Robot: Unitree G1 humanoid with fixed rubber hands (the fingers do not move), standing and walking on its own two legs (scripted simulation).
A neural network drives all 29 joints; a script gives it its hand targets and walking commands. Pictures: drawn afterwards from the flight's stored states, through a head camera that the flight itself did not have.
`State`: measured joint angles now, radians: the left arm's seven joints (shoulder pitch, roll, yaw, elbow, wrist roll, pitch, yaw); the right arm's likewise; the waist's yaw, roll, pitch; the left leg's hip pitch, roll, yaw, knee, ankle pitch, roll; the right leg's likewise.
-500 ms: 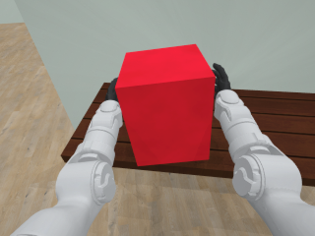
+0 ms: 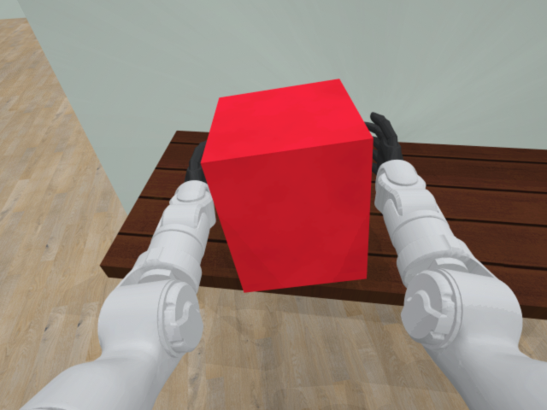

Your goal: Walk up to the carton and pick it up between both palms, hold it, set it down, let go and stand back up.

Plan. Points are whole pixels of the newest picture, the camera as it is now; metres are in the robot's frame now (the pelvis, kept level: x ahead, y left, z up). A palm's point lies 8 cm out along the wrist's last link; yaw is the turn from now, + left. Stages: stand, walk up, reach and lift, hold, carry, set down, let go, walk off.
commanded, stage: set down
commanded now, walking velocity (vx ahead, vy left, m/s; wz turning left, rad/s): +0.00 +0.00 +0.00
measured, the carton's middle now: (291, 186) +0.44 +0.00 +0.11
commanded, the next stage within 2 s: none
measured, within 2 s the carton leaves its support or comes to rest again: rests again in 1.76 s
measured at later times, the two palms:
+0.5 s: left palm (201, 196) +0.43 +0.15 +0.10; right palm (381, 173) +0.44 -0.14 +0.14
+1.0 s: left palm (203, 199) +0.43 +0.15 +0.10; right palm (385, 179) +0.44 -0.14 +0.13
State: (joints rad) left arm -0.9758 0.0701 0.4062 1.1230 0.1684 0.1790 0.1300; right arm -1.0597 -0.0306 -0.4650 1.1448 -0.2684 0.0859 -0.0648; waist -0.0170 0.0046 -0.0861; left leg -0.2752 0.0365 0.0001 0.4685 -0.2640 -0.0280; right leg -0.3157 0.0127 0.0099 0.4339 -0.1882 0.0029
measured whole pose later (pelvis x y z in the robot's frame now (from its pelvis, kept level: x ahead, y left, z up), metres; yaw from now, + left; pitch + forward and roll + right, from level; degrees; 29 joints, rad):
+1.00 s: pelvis +0.00 +0.00 +0.00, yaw +0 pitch +7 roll -1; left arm -0.94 0.05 0.49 1.16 0.21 0.03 0.09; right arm -1.00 -0.01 -0.58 1.14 -0.41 -0.06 -0.01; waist -0.02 0.00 -0.09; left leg -0.32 0.04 0.00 0.47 -0.26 -0.03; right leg -0.36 0.01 0.01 0.43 -0.19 0.00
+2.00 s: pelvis +0.01 +0.00 -0.01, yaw +0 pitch +18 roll +0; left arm -0.95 0.12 0.18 1.14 -0.02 -0.02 0.15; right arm -0.98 -0.12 -0.17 1.14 0.11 -0.06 -0.09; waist -0.02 0.00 -0.16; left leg -0.55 0.04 0.00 0.47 -0.23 -0.03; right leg -0.59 0.01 0.01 0.43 -0.16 0.01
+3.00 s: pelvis -0.06 -0.01 +0.00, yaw +0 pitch +1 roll +0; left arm -0.30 0.12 0.11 0.40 -0.12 0.35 0.10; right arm -0.37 -0.16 -0.09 0.52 0.22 0.24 -0.09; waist -0.02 0.00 -0.10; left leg -0.31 0.03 0.00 0.47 -0.17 -0.03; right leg -0.35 0.01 0.01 0.43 -0.10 0.00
